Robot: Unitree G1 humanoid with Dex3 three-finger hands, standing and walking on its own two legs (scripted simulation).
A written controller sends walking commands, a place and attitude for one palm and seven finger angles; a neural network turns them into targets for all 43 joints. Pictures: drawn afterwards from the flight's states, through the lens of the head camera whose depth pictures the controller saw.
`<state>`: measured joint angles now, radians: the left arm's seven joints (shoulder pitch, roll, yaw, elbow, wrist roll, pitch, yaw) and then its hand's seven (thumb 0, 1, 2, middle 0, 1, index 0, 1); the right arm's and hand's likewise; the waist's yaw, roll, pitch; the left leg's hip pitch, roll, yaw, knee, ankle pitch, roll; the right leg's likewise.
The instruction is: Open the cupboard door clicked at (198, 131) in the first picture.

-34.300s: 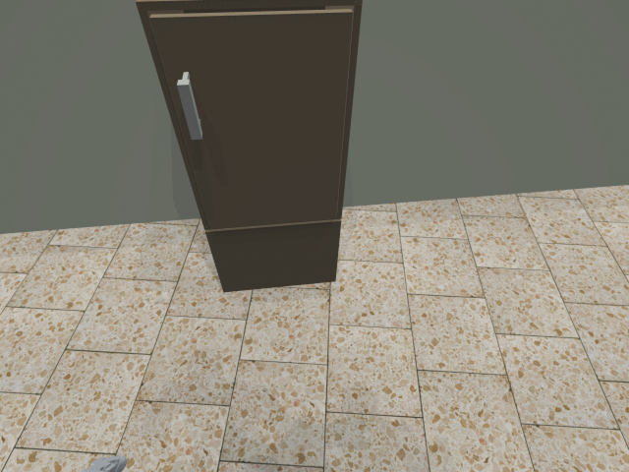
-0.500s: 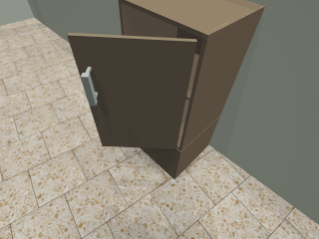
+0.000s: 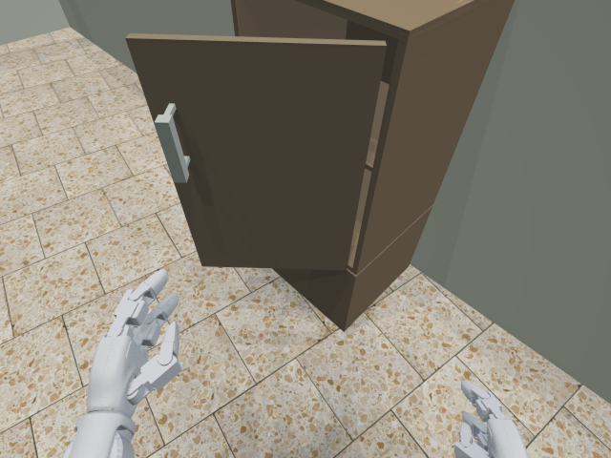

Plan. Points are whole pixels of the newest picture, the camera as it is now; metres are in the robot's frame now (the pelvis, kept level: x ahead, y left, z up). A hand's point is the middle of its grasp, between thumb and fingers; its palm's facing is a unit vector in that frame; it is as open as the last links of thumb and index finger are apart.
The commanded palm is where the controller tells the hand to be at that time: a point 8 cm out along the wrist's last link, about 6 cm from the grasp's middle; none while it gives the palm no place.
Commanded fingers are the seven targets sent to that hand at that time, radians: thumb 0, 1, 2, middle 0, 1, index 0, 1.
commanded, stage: raise the hand with hooked fingers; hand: left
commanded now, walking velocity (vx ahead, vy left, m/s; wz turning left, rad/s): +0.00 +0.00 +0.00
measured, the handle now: (176, 143) +0.61 +0.26 +0.07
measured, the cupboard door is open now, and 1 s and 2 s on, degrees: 44 44 44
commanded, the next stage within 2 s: move the hooked fingers beside the handle in 1.84 s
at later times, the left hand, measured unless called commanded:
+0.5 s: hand (149, 378) +0.22 +0.20 +0.02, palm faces +0.00 -1.00 -0.04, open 10.6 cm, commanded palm +0.19 +0.26 +0.02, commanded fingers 0.00 -0.01 0.51 -0.27 -0.88 -0.27 -0.88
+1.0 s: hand (101, 336) +0.25 +0.26 +0.06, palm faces +0.04 -1.00 -0.05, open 13.4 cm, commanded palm +0.23 +0.31 +0.06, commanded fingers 0.00 -0.50 0.30 -0.30 -1.20 -0.30 -1.20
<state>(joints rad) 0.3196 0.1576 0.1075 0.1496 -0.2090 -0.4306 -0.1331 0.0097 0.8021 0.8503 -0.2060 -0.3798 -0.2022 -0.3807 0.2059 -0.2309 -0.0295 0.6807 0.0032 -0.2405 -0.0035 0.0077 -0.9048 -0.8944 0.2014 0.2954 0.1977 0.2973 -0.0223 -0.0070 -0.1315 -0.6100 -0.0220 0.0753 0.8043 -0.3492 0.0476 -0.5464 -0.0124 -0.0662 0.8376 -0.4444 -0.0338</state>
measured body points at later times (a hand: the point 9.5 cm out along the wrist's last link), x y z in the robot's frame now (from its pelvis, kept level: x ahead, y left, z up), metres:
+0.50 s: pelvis -0.02 -0.02 -0.03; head +0.03 -0.02 +0.42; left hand +0.21 +0.25 +0.02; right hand +0.14 -0.25 -0.12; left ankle +0.03 +0.09 -0.70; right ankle -0.02 -0.10 -0.70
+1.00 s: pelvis -0.01 +0.01 -0.01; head +0.04 +0.02 +0.44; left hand +0.24 +0.31 +0.06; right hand +0.18 -0.23 -0.07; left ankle +0.03 +0.09 -0.70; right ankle -0.02 -0.10 -0.70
